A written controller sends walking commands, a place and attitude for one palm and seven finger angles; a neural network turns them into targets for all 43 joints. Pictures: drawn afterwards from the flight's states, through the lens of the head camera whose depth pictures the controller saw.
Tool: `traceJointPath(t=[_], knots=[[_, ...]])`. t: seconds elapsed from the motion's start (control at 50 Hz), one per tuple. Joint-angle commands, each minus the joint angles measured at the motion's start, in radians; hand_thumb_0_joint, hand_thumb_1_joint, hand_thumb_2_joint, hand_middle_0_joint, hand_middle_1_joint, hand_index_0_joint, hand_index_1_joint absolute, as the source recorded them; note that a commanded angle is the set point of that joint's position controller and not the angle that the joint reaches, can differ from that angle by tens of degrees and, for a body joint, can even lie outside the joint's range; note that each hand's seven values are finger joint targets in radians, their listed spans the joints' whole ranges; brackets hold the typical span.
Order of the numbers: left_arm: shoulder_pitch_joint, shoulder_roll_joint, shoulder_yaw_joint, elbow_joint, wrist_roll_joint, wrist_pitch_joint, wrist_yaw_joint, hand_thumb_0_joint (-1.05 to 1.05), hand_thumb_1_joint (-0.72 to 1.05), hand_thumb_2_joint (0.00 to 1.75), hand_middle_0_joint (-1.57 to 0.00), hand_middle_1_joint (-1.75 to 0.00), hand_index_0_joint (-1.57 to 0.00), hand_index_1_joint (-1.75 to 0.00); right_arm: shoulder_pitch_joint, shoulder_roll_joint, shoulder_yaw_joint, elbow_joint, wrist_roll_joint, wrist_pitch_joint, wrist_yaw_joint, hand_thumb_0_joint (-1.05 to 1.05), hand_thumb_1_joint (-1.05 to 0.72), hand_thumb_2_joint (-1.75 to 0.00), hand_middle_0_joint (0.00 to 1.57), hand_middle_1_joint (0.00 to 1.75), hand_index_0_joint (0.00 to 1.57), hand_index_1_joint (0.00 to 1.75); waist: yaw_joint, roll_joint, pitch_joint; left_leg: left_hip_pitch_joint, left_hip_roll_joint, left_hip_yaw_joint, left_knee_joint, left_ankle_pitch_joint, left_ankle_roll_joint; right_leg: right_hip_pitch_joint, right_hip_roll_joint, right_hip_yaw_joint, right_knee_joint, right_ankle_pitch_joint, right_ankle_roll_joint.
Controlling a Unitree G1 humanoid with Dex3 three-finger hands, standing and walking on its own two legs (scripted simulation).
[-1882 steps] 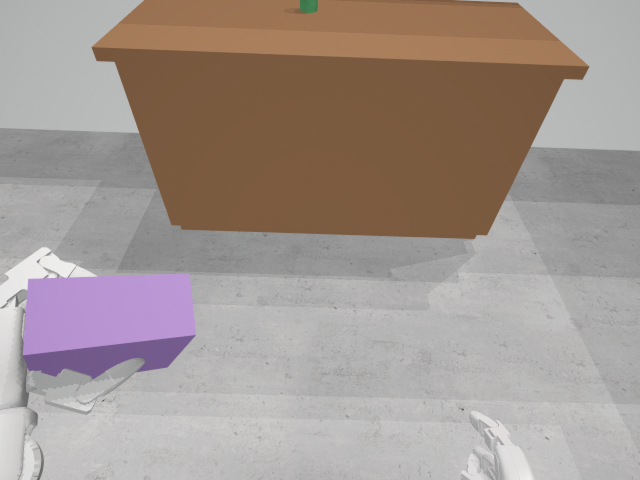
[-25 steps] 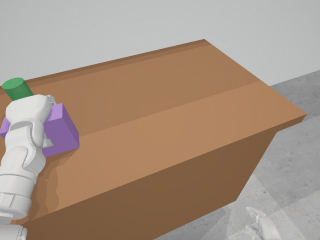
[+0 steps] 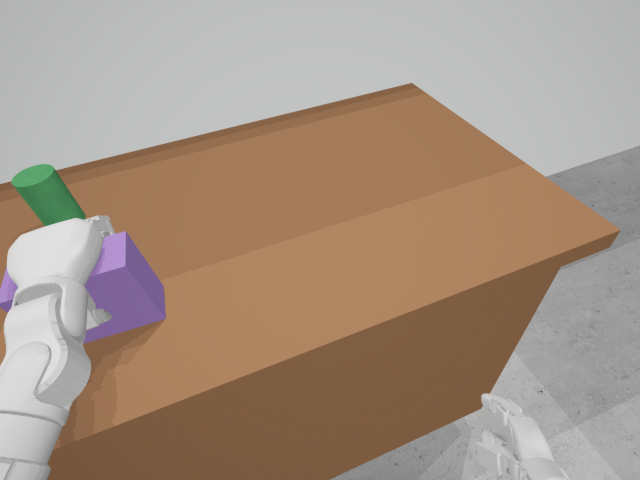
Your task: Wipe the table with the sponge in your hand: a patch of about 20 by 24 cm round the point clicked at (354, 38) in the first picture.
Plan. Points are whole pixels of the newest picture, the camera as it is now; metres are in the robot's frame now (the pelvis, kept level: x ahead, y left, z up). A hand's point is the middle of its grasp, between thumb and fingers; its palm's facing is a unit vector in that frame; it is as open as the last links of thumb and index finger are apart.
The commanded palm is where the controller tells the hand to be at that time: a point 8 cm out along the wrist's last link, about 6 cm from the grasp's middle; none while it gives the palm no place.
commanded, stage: wipe back along the first lane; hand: left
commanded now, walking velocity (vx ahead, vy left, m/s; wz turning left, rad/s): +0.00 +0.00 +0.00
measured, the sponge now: (100, 302) +0.29 +0.33 +0.09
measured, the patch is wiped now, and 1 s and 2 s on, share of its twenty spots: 1.00 1.00 1.00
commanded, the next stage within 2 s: lift the sponge slowly off the table in 0.48 s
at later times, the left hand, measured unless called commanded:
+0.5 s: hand (83, 315) +0.24 +0.29 +0.14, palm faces +0.16 -0.06 -0.98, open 9.7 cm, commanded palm +0.19 +0.27 +0.16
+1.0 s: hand (90, 321) +0.23 +0.28 +0.14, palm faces +0.11 -0.06 -0.99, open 9.7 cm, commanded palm +0.19 +0.27 +0.19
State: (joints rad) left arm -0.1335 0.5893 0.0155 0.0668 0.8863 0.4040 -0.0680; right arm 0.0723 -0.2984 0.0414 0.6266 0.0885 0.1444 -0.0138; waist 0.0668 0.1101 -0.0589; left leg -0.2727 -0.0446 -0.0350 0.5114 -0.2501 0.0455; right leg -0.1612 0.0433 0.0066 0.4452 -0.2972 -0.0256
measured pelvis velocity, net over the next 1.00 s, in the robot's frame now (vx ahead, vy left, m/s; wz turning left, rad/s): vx -0.01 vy -0.01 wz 0.00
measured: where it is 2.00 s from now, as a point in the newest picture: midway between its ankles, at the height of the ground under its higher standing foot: outside the picture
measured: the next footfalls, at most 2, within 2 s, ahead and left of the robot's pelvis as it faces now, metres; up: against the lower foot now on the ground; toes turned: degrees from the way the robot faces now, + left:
none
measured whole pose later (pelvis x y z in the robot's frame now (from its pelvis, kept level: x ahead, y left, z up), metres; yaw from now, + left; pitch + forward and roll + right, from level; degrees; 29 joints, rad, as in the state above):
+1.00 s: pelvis -0.01 -0.01 +0.00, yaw +0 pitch -2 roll +0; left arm 0.03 0.55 -0.05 -0.21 0.88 0.52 -0.08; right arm 0.03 -0.29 0.06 0.62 0.08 0.09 -0.03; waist 0.11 0.12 -0.05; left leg -0.25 -0.04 -0.04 0.52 -0.24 0.03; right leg -0.15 0.05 0.00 0.49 -0.31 -0.04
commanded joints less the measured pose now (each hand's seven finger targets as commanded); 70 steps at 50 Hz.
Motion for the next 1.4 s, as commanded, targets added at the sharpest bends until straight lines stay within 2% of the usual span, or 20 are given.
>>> traceJointPath(t=[0.0,0.04,0.18,0.48,0.54,0.58,0.66,0.7,0.74,0.8,0.86,0.92,0.94,0.98,1.04,1.08,1.14,1.28,1.34,1.38], knots=[[0.037,0.103,0.040,-0.114,-0.050,0.031,-0.035,0.00,0.10,1.30,-1.20,-1.60,-1.20,-1.60,-0.191,-0.100,-0.037,-0.184,-0.004,-0.057,-0.003,0.00,-0.90,-0.90,0.20,0.30,0.20,0.30,0.026,-0.138,-0.158,0.099,0.020,-0.019,-0.022,0.315,0.009,0.035,0.000,-0.017,-0.022,0.412,-0.032],[0.010,0.138,0.065,-0.155,-0.048,0.044,-0.032,0.00,0.10,1.30,-1.20,-1.60,-1.20,-1.60,-0.211,-0.104,-0.033,-0.184,-0.007,-0.055,-0.003,0.00,-0.90,-0.90,0.20,0.30,0.20,0.30,0.030,-0.118,-0.155,0.100,0.021,-0.021,-0.026,0.307,0.008,0.034,0.000,-0.001,-0.020,0.406,-0.037],[0.120,0.027,-0.010,-0.257,-0.057,0.083,-0.019,0.00,0.10,1.30,-1.20,-1.60,-1.20,-1.60,-0.237,-0.084,-0.029,-0.203,-0.003,-0.062,0.004,0.00,-0.90,-0.90,0.20,0.30,0.20,0.30,0.035,-0.112,-0.142,0.103,0.029,-0.030,-0.031,0.294,0.003,0.007,0.006,-0.025,-0.016,0.348,-0.034],[0.225,-0.041,-0.054,-0.376,-0.056,0.141,0.009,0.00,0.10,1.30,-1.20,-1.60,-1.20,-1.60,-0.284,-0.068,-0.017,-0.210,-0.001,-0.073,0.006,0.00,-0.90,-0.90,0.20,0.30,0.20,0.30,0.047,-0.112,-0.102,0.086,0.040,-0.045,-0.047,0.216,-0.003,-0.023,0.015,-0.022,-0.013,0.235,-0.039],[0.223,-0.013,-0.035,-0.417,-0.054,0.140,0.016,0.00,0.10,1.30,-1.20,-1.60,-1.20,-1.60,-0.294,-0.073,-0.016,-0.212,-0.003,-0.076,0.003,0.00,-0.90,-0.90,0.20,0.30,0.20,0.30,0.050,-0.099,-0.100,0.089,0.042,-0.047,-0.053,0.187,-0.002,-0.024,0.020,0.002,-0.015,0.216,-0.044],[0.201,-0.035,-0.052,-0.389,-0.051,0.146,0.020,0.00,0.10,1.30,-1.20,-1.60,-1.20,-1.60,-0.284,-0.070,-0.015,-0.207,-0.002,-0.076,-0.003,0.00,-0.90,-0.90,0.20,0.30,0.20,0.30,0.041,-0.138,-0.100,0.082,0.039,-0.044,-0.045,0.192,-0.003,-0.029,0.015,-0.013,-0.016,0.217,-0.039],[0.052,0.033,-0.026,-0.399,-0.035,0.147,0.028,0.00,0.10,1.30,-1.20,-1.60,-1.20,-1.60,-0.281,-0.072,-0.012,-0.207,-0.002,-0.084,-0.021,0.00,-0.90,-0.90,0.20,0.30,0.20,0.30,0.040,-0.095,-0.114,0.088,0.033,-0.044,-0.050,0.157,-0.002,-0.031,0.013,-0.002,-0.023,0.165,-0.043],[0.089,0.020,-0.035,-0.355,-0.036,0.150,0.020,0.00,0.10,1.30,-1.20,-1.60,-1.20,-1.60,-0.280,-0.075,-0.012,-0.194,-0.003,-0.086,-0.025,0.00,-0.90,-0.90,0.20,0.30,0.20,0.30,0.040,-0.099,-0.102,0.092,0.030,-0.043,-0.047,0.164,-0.001,-0.032,0.015,0.001,-0.028,0.177,-0.043],[0.048,0.074,-0.004,-0.368,-0.027,0.148,0.015,0.00,0.10,1.30,-1.20,-1.60,-1.20,-1.60,-0.286,-0.078,-0.010,-0.194,-0.007,-0.091,-0.028,0.00,-0.90,-0.90,0.20,0.30,0.20,0.30,0.044,-0.081,-0.109,0.102,0.028,-0.047,-0.051,0.163,-0.001,-0.024,0.017,0.024,-0.029,0.184,-0.051],[0.043,0.043,-0.030,-0.353,-0.029,0.140,0.003,0.00,0.10,1.30,-1.20,-1.60,-1.20,-1.60,-0.281,-0.073,-0.012,-0.191,-0.005,-0.096,-0.029,0.00,-0.90,-0.90,0.20,0.30,0.20,0.30,0.040,-0.099,-0.108,0.098,0.023,-0.043,-0.044,0.180,0.001,-0.018,0.013,0.008,-0.029,0.199,-0.045],[-0.019,0.096,-0.002,-0.409,-0.021,0.125,-0.002,0.00,0.10,1.30,-1.20,-1.60,-1.20,-1.60,-0.283,-0.071,-0.011,-0.200,-0.008,-0.109,-0.029,0.00,-0.90,-0.90,0.20,0.30,0.20,0.30,0.046,-0.064,-0.151,0.113,0.017,-0.045,-0.039,0.198,0.003,0.006,0.010,0.020,-0.022,0.220,-0.050],[0.041,0.086,0.002,-0.403,-0.027,0.116,-0.015,0.00,0.10,1.30,-1.20,-1.60,-1.20,-1.60,-0.287,-0.070,-0.014,-0.194,-0.011,-0.108,-0.024,0.00,-0.90,-0.90,0.20,0.30,0.20,0.30,0.052,-0.086,-0.144,0.111,0.013,-0.039,-0.037,0.222,0.005,0.020,0.007,0.019,-0.023,0.270,-0.045],[0.044,0.132,0.040,-0.443,-0.029,0.111,-0.013,0.00,0.10,1.30,-1.20,-1.60,-1.20,-1.60,-0.294,-0.073,-0.013,-0.200,-0.014,-0.114,-0.022,0.00,-0.90,-0.90,0.20,0.30,0.20,0.30,0.062,-0.060,-0.166,0.124,0.012,-0.044,-0.037,0.232,0.005,0.037,0.009,0.045,-0.019,0.287,-0.053],[0.059,0.131,0.050,-0.405,-0.033,0.112,-0.015,0.00,0.10,1.30,-1.20,-1.60,-1.20,-1.60,-0.285,-0.069,-0.012,-0.191,-0.016,-0.115,-0.026,0.00,-0.90,-0.90,0.20,0.30,0.20,0.30,0.057,-0.120,-0.141,0.109,0.007,-0.035,-0.023,0.245,0.006,0.029,0.004,0.034,-0.021,0.316,-0.043],[-0.040,0.196,0.080,-0.427,-0.021,0.108,-0.015,0.00,0.10,1.30,-1.20,-1.60,-1.20,-1.60,-0.291,-0.080,-0.010,-0.186,-0.016,-0.111,-0.033,0.00,-0.90,-0.90,0.20,0.30,0.20,0.30,0.052,-0.078,-0.124,0.121,0.008,-0.036,-0.033,0.218,0.005,0.014,0.007,0.065,-0.036,0.279,-0.049],[-0.012,0.163,0.064,-0.400,-0.023,0.104,-0.011,0.00,0.10,1.30,-1.20,-1.60,-1.20,-1.60,-0.285,-0.068,-0.011,-0.186,-0.017,-0.119,-0.036,0.00,-0.90,-0.90,0.20,0.30,0.20,0.30,0.058,-0.080,-0.118,0.119,0.002,-0.032,-0.027,0.233,0.005,0.016,0.003,0.044,-0.036,0.286,-0.047],[-0.068,0.224,0.100,-0.447,-0.017,0.092,-0.011,0.00,0.10,1.30,-1.20,-1.60,-1.20,-1.60,-0.294,-0.076,-0.012,-0.187,-0.019,-0.124,-0.042,0.00,-0.90,-0.90,0.20,0.30,0.20,0.30,0.061,-0.052,-0.150,0.145,0.001,-0.037,-0.031,0.231,0.006,0.029,0.004,0.076,-0.042,0.283,-0.052],[-0.177,0.241,0.096,-0.359,-0.006,0.079,-0.013,0.00,0.10,1.30,-1.20,-1.60,-1.20,-1.60,-0.291,-0.072,-0.007,-0.164,-0.019,-0.135,-0.059,0.00,-0.90,-0.90,0.20,0.30,0.20,0.30,0.050,-0.049,-0.116,0.143,-0.004,-0.032,-0.040,0.204,0.002,0.006,0.001,0.063,-0.068,0.226,-0.050],[-0.226,0.256,0.099,-0.445,-0.001,0.057,-0.015,0.00,0.10,1.30,-1.20,-1.60,-1.20,-1.60,-0.316,-0.070,-0.007,-0.181,-0.020,-0.147,-0.061,0.00,-0.90,-0.90,0.20,0.30,0.20,0.30,0.062,-0.002,-0.171,0.178,-0.008,-0.037,-0.046,0.214,0.005,0.031,0.001,0.086,-0.067,0.233,-0.059],[-0.189,0.258,0.118,-0.392,0.000,0.053,-0.010,0.00,0.10,1.30,-1.20,-1.60,-1.20,-1.60,-0.295,-0.069,-0.011,-0.163,-0.025,-0.149,-0.061,0.00,-0.90,-0.90,0.20,0.30,0.20,0.30,0.062,-0.045,-0.170,0.169,-0.011,-0.031,-0.036,0.247,0.004,0.045,-0.001,0.074,-0.062,0.283,-0.056]])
